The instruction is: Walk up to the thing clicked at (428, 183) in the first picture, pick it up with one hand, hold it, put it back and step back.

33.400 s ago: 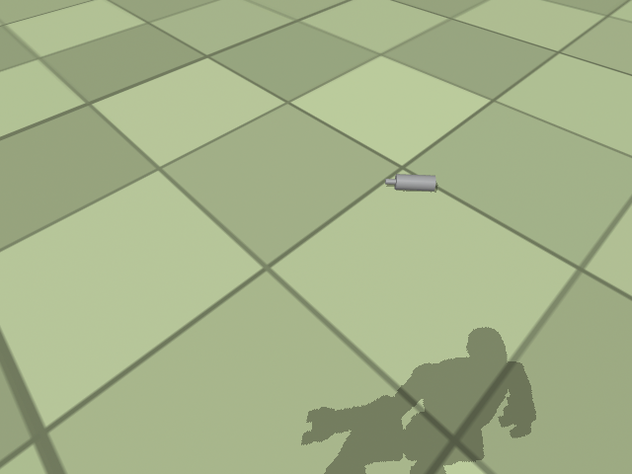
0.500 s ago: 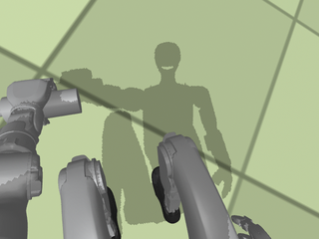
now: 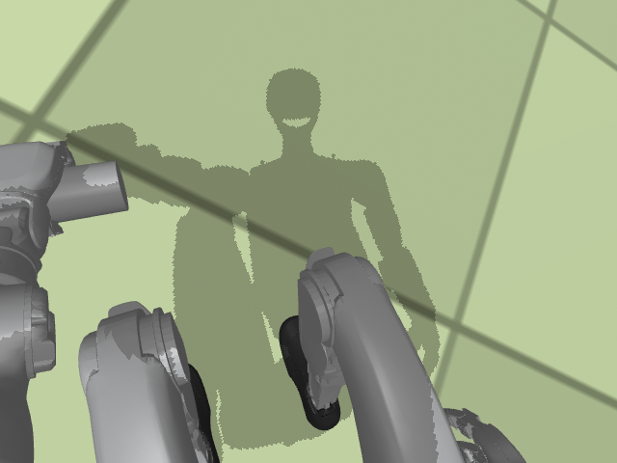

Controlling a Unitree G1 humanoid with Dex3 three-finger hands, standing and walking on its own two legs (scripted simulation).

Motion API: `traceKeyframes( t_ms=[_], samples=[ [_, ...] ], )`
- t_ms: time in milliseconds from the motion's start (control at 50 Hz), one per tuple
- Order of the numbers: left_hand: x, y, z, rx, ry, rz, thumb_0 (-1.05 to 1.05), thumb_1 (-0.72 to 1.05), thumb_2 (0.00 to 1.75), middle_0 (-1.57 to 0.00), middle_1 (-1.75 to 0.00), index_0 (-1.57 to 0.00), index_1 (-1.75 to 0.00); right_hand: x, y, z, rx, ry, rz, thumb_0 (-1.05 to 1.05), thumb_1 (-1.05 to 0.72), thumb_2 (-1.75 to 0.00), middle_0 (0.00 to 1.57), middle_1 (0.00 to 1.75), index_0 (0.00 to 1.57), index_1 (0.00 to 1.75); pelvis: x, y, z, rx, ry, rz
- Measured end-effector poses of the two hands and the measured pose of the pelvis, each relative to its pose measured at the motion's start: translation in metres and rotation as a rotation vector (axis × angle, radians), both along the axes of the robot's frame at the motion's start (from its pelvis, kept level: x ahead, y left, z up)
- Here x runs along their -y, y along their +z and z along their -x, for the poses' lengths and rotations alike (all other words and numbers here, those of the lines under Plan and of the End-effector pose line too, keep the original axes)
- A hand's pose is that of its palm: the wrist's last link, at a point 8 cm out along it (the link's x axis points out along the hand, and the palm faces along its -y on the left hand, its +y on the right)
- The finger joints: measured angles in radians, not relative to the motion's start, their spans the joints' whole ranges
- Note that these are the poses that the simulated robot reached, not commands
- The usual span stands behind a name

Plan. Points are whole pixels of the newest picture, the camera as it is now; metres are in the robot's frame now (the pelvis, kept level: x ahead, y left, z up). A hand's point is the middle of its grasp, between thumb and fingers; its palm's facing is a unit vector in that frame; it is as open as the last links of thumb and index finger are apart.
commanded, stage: lower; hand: left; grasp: from above
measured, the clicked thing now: (31, 199) +0.48 +0.26 -0.22
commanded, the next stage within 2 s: rest in 0.04 s
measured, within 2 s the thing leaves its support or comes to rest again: rests again in 1.16 s
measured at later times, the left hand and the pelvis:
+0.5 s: hand (57, 200) +0.49 +0.24 -0.25, palm faces -0.46 -0.05 -0.89, open 10.2 cm; pelvis +0.00 +0.00 -0.03, yaw -3 degrees
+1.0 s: hand (68, 202) +0.49 +0.24 -0.27, palm faces -0.45 -0.07 -0.89, open 10.1 cm; pelvis +0.00 +0.00 -0.03, yaw -5 degrees
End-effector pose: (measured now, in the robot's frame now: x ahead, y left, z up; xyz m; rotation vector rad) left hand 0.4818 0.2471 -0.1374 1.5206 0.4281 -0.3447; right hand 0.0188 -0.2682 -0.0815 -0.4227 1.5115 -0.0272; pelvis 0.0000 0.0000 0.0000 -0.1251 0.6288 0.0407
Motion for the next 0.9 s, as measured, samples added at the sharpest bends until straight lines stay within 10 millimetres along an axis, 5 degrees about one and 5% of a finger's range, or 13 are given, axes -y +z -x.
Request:
traceKeyframes(
  t_ms=[400,900],
  samples=[
    [0.005,-0.044,-0.01,0.011,0.016,0.011,0.0,-0.03,0.58,-0.68,-0.58,-0.67,-0.57,-0.011,-0.013,0.012,-0.03,0.023,-0.044,0.0,-0.91,-0.9,0.21,0.3,0.2,0.3,-0.002,-0.023,-0.002,0.028,-0.018,0.026],
    [0.005,-0.074,-0.01,0.011,0.02,0.024,0.0,0.01,0.5,-0.69,-0.56,-0.68,-0.56,-0.008,0.003,0.036,-0.076,0.076,-0.039,0.0,-0.91,-0.9,0.2,0.3,0.2,0.3,-0.002,-0.033,0.003,0.085,-0.042,0.06]
  ],
)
